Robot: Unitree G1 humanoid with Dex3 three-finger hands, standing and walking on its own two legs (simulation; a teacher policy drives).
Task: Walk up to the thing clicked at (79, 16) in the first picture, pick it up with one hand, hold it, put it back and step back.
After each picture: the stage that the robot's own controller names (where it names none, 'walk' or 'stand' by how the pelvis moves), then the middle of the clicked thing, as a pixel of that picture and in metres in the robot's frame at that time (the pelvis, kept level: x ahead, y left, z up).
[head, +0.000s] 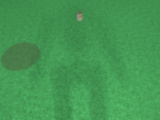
stand; (79, 15) +1.84 +0.03 -0.72
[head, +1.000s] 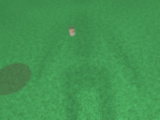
walk; (71, 30) +1.69 +0.23 -0.70
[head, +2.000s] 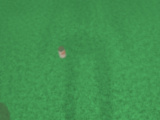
walk; (61, 52) +1.12 +0.33 -0.72
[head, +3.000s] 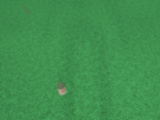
walk; (61, 88) +0.70 +0.26 -0.72
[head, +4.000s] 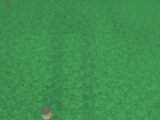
walk; (46, 112) +0.42 +0.24 -0.69
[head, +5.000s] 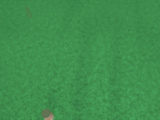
stand; (47, 115) +0.42 +0.34 -0.70
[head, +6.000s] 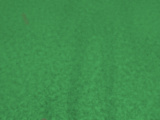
stand; out of the picture +0.40 +0.30 -0.72
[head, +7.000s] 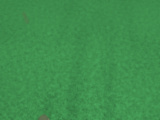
stand; out of the picture +0.43 +0.31 -0.72
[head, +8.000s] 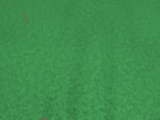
stand; out of the picture +0.40 +0.31 -0.72
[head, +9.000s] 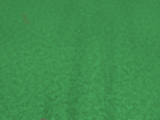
stand; out of the picture +0.40 +0.31 -0.72
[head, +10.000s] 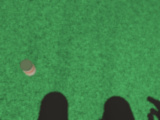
go down; (28, 67) +0.45 +0.31 -0.47
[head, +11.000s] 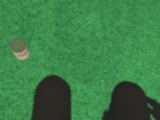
go down; (20, 49) +0.47 +0.33 -0.32
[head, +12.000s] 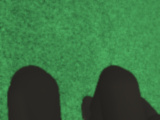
close in; out of the picture +0.44 +0.37 -0.24
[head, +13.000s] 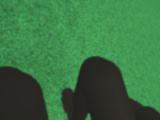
close in; out of the picture +0.42 +0.39 -0.22
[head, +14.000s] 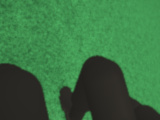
approach; out of the picture +0.42 +0.39 -0.22
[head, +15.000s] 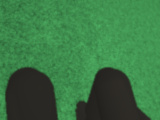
lift; out of the picture +0.43 +0.38 -0.24
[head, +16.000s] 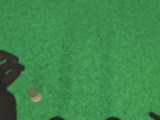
lift; (34, 94) +0.45 +0.31 -0.57
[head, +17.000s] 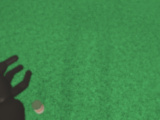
close; (38, 106) +0.42 +0.31 -0.66
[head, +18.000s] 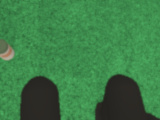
stand; (3, 50) +0.48 +0.35 -0.32
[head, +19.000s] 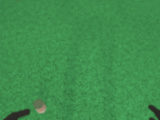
stand; (39, 106) +0.44 +0.30 -0.60
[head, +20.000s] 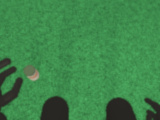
hold; (31, 72) +0.46 +0.32 -0.48
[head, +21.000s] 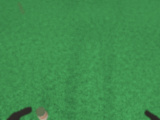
close in; (42, 113) +0.45 +0.31 -0.65
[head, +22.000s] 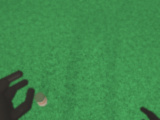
stand; (41, 99) +0.44 +0.30 -0.60
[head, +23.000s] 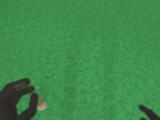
close; (40, 103) +0.44 +0.31 -0.61
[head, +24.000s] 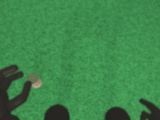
close; (34, 80) +0.46 +0.31 -0.52
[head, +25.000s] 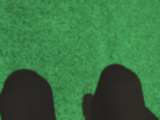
go down; out of the picture +0.46 +0.37 -0.24
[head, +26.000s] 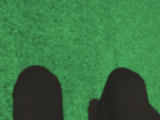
stand; out of the picture +0.46 +0.37 -0.24
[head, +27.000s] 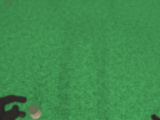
hold; (34, 111) +0.44 +0.30 -0.63
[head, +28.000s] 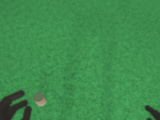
hold; (39, 99) +0.47 +0.31 -0.63
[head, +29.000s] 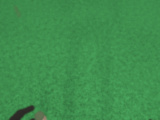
close in; (40, 118) +0.42 +0.31 -0.67
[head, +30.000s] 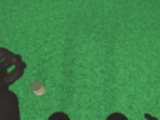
crouch; (37, 88) +0.46 +0.31 -0.55
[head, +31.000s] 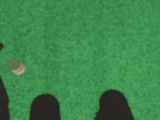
crouch; (16, 66) +0.48 +0.33 -0.45
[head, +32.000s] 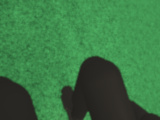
lower; out of the picture +0.46 +0.41 -0.23
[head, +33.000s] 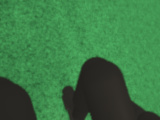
lower; out of the picture +0.45 +0.42 -0.22
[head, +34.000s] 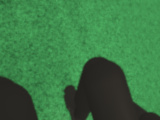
lower; out of the picture +0.45 +0.42 -0.22
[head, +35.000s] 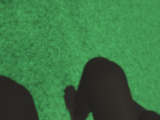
lower; out of the picture +0.45 +0.42 -0.22
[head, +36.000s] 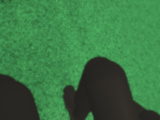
open; out of the picture +0.45 +0.41 -0.22
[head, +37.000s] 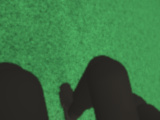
rise; out of the picture +0.45 +0.39 -0.23
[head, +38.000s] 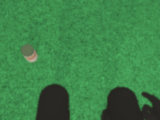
walk; (29, 53) +0.51 +0.31 -0.41
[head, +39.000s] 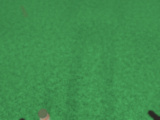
stand; (44, 115) +0.45 +0.29 -0.66
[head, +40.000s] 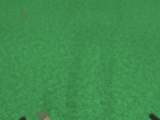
stand; (43, 117) +0.45 +0.30 -0.66
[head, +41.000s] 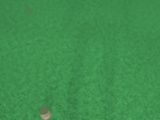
stand; (44, 112) +0.46 +0.29 -0.68
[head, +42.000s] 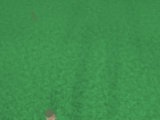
stand; (50, 115) +0.48 +0.28 -0.72
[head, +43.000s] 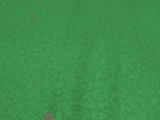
stand; (49, 119) +0.45 +0.29 -0.72
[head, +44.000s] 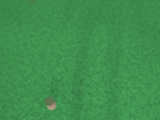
walk; (50, 103) +0.47 +0.28 -0.71
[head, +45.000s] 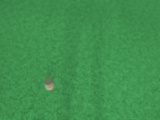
walk; (48, 83) +0.61 +0.24 -0.71
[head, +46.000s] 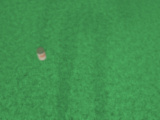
walk; (41, 53) +0.86 +0.36 -0.70
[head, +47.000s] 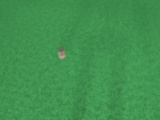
stand; (61, 52) +1.08 +0.26 -0.71
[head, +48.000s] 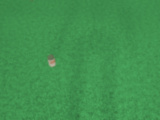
stand; (51, 60) +1.05 +0.32 -0.72
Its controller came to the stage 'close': yes
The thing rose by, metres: 0.01
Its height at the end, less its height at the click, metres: +0.00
